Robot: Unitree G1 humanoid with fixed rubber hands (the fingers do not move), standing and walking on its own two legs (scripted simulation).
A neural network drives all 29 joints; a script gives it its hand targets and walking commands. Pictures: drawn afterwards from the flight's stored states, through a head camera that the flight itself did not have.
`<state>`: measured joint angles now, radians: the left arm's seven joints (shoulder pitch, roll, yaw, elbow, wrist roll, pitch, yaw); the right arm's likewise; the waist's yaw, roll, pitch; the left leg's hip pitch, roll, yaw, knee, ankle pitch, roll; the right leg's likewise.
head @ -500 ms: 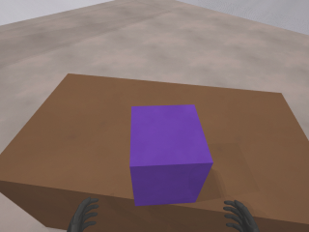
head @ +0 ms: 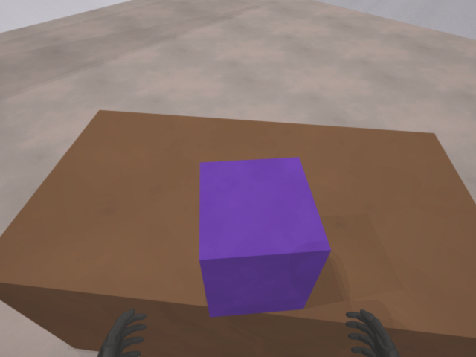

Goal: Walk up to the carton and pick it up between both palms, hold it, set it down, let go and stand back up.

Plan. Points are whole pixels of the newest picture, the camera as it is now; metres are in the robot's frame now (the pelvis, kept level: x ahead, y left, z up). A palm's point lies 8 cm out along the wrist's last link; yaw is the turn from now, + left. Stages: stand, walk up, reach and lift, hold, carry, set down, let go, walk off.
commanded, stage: let go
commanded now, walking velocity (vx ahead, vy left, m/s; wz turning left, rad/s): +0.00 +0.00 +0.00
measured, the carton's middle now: (253, 238) +0.36 -0.02 -0.05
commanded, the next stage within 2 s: stand in 0.36 s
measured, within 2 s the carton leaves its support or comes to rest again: neither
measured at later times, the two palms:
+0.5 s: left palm out of the picture +0.14 +0.27 -0.08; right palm out of the picture +0.12 -0.27 -0.09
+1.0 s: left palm out of the picture +0.05 +0.31 -0.11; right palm out of the picture +0.10 -0.29 -0.09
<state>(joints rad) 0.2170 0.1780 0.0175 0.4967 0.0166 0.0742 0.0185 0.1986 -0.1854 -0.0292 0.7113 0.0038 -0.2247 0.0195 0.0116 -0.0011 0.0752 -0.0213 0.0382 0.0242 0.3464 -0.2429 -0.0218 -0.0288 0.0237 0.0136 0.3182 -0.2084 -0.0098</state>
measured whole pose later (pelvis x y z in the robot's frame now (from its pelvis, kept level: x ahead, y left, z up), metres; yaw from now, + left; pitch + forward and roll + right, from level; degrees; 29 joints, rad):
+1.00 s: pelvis -0.03 +0.01 +0.00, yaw +2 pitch -2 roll +0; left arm 0.19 0.37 0.00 0.92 0.03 -0.02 -0.01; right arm 0.15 -0.39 -0.01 0.89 -0.02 -0.02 0.01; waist 0.02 0.00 0.01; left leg -0.15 0.00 0.00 0.43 -0.23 0.00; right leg -0.15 -0.01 -0.02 0.41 -0.22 0.01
